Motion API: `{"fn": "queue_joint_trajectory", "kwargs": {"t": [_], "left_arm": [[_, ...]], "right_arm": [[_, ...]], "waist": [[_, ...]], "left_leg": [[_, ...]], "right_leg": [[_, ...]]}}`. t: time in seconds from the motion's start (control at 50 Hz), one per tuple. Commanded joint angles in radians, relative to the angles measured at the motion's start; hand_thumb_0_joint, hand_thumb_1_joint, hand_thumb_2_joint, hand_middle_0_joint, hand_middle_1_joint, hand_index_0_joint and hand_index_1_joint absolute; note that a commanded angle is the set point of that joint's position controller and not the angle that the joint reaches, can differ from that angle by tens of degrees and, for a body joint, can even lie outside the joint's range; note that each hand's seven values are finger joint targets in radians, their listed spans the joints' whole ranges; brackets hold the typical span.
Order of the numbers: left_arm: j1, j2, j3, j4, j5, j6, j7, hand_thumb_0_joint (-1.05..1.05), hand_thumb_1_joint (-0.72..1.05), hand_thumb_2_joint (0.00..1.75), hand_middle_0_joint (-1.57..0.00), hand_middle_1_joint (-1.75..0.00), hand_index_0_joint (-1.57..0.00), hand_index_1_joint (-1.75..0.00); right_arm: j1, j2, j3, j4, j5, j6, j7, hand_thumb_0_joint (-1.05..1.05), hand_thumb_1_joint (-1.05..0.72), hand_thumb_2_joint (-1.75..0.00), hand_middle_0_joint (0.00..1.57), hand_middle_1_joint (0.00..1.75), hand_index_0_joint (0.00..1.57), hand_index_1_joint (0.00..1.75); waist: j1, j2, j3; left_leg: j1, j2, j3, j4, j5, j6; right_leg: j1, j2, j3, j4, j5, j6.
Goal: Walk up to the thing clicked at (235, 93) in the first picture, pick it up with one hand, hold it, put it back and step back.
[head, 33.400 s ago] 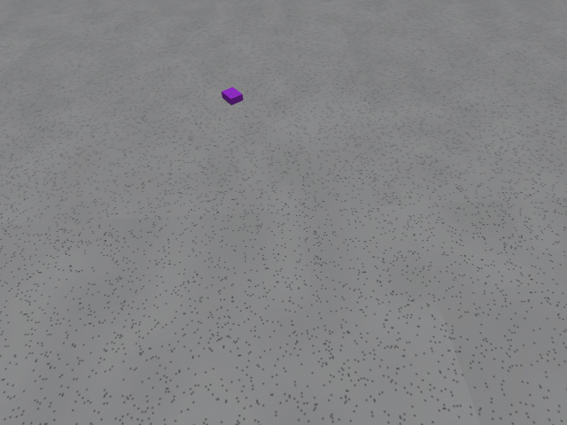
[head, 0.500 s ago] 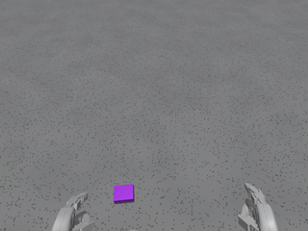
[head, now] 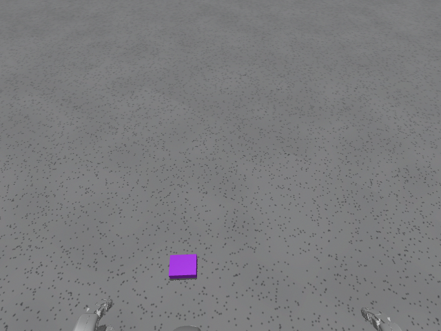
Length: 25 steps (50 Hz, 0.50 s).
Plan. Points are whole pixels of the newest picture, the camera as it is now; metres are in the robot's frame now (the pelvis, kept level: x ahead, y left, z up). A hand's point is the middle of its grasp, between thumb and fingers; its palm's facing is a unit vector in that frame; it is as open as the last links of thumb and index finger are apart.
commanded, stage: stand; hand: left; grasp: from above
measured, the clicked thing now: (183, 266) +0.46 +0.21 -0.72
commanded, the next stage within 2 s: none
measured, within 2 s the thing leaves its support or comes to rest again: neither
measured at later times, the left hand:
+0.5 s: hand out of the picture +0.03 +0.23 -0.13, palm faces +0.04 -0.94 -0.34, open 7.4 cm
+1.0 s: hand out of the picture +0.05 +0.23 -0.12, palm faces +0.02 -0.94 -0.33, open 7.4 cm
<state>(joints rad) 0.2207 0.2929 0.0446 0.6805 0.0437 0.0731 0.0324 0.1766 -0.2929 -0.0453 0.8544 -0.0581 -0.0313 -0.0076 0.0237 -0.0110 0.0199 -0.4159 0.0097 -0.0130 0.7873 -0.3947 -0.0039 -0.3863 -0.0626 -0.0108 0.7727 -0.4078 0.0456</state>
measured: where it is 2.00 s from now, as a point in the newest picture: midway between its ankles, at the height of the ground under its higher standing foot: outside the picture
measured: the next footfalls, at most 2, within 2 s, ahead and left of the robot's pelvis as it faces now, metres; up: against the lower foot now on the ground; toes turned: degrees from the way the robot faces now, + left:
none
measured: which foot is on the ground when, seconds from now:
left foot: down 0.00-1.00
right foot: down 0.00-1.00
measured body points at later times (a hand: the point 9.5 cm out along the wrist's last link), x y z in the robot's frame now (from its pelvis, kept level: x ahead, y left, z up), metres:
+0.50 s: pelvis +0.00 +0.00 +0.03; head -0.01 -0.01 +0.48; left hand +0.03 +0.28 -0.10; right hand +0.07 -0.28 -0.11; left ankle +0.01 +0.12 -0.71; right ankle +0.00 -0.15 -0.71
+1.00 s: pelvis +0.00 -0.01 +0.04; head +0.00 -0.02 +0.49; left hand +0.05 +0.28 -0.10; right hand +0.05 -0.30 -0.10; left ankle +0.01 +0.12 -0.71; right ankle +0.00 -0.15 -0.71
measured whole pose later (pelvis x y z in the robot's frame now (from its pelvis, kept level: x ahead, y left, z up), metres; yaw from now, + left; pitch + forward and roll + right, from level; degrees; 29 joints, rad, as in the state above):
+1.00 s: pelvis +0.00 -0.01 +0.04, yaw +0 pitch -3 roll +0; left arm 0.14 0.31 0.03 1.15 0.02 0.00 0.01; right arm 0.15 -0.32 -0.02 1.14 -0.02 0.00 -0.01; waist 0.01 0.01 0.06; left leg -0.12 0.03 -0.02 0.36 -0.18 -0.03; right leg -0.10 -0.04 -0.03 0.35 -0.19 0.03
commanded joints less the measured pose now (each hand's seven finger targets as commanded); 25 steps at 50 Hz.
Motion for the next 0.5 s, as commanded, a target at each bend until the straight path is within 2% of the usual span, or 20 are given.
{"fn": "queue_joint_trajectory", "kwargs": {"t": [0.0, 0.04, 0.06, 0.14, 0.18, 0.32, 0.36, 0.48], "left_arm": [[-0.037, 0.135, 0.046, 0.029, 0.005, -0.072, 0.010, 0.00, 0.90, 0.90, -0.20, -0.30, -0.20, -0.30], [-0.023, 0.139, 0.044, 0.085, 0.000, -0.082, 0.010, 0.00, 0.90, 0.90, -0.20, -0.30, -0.20, -0.30], [-0.022, 0.139, 0.042, 0.111, -0.002, -0.084, 0.011, 0.00, 0.90, 0.90, -0.20, -0.30, -0.20, -0.30], [-0.023, 0.145, 0.038, 0.202, -0.011, -0.082, 0.015, 0.00, 0.90, 0.90, -0.20, -0.30, -0.20, -0.30], [-0.036, 0.148, 0.035, 0.238, -0.013, -0.079, 0.014, 0.00, 0.90, 0.90, -0.20, -0.30, -0.20, -0.30], [-0.040, 0.170, 0.027, 0.335, -0.009, -0.086, 0.015, 0.00, 0.90, 0.90, -0.20, -0.30, -0.20, -0.30], [-0.041, 0.166, 0.024, 0.354, -0.009, -0.084, 0.013, 0.00, 0.90, 0.90, -0.20, -0.30, -0.20, -0.30], [-0.061, 0.181, 0.025, 0.381, -0.010, -0.088, 0.011, 0.00, 0.90, 0.90, -0.20, -0.30, -0.20, -0.30]], "right_arm": [[-0.040, -0.152, -0.048, -0.042, 0.006, -0.022, -0.014, 0.00, -0.90, -0.90, 0.20, 0.30, 0.20, 0.30], [-0.028, -0.156, -0.047, -0.007, 0.010, -0.022, -0.018, 0.00, -0.90, -0.90, 0.20, 0.30, 0.20, 0.30], [-0.031, -0.164, -0.047, 0.009, 0.012, -0.019, -0.020, 0.00, -0.90, -0.90, 0.20, 0.30, 0.20, 0.30], [-0.022, -0.174, -0.043, 0.064, 0.017, -0.011, -0.029, 0.00, -0.90, -0.90, 0.20, 0.30, 0.20, 0.30], [-0.025, -0.176, -0.039, 0.088, 0.021, -0.005, -0.030, 0.00, -0.90, -0.90, 0.20, 0.30, 0.20, 0.30], [-0.029, -0.171, -0.033, 0.153, 0.030, 0.007, -0.029, 0.00, -0.90, -0.90, 0.20, 0.30, 0.20, 0.30], [-0.034, -0.176, -0.033, 0.166, 0.031, 0.009, -0.027, 0.00, -0.90, -0.90, 0.20, 0.30, 0.20, 0.30], [-0.049, -0.175, -0.026, 0.189, 0.032, 0.009, -0.023, 0.00, -0.90, -0.90, 0.20, 0.30, 0.20, 0.30]], "waist": [[0.001, 0.052, -0.073], [0.000, 0.045, -0.084], [0.000, 0.057, -0.064], [-0.004, 0.047, -0.062], [-0.008, 0.056, -0.031], [-0.010, 0.000, 0.012], [-0.010, 0.008, 0.025], [-0.008, 0.004, 0.030]], "left_leg": [[0.081, 0.062, -0.103, -0.255, 0.155, 0.065], [0.156, 0.064, -0.091, -0.257, 0.278, 0.057], [0.155, 0.066, -0.095, -0.280, 0.270, 0.053], [0.231, 0.086, -0.103, -0.343, 0.356, 0.048], [0.216, 0.084, -0.099, -0.388, 0.311, 0.041], [0.259, 0.076, -0.077, -0.431, 0.282, 0.027], [0.263, 0.079, -0.083, -0.453, 0.234, 0.024], [0.275, 0.082, -0.080, -0.476, 0.254, 0.017]], "right_leg": [[0.107, -0.014, 0.027, -0.187, 0.166, -0.065], [0.126, -0.025, 0.034, -0.218, 0.251, -0.064], [0.136, -0.026, 0.036, -0.245, 0.254, -0.063], [0.191, -0.032, 0.029, -0.288, 0.308, -0.058], [0.218, -0.032, 0.029, -0.322, 0.281, -0.053], [0.239, -0.049, 0.038, -0.417, 0.257, -0.049], [0.239, -0.048, 0.039, -0.432, 0.233, -0.048], [0.247, -0.052, 0.041, -0.459, 0.247, -0.046]]}}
